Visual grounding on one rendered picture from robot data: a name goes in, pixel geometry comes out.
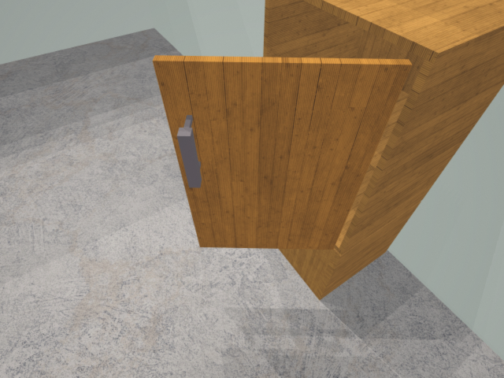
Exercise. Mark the handle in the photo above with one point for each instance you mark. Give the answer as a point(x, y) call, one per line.
point(188, 152)

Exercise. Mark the cupboard door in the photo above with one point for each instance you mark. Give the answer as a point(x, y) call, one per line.
point(284, 142)

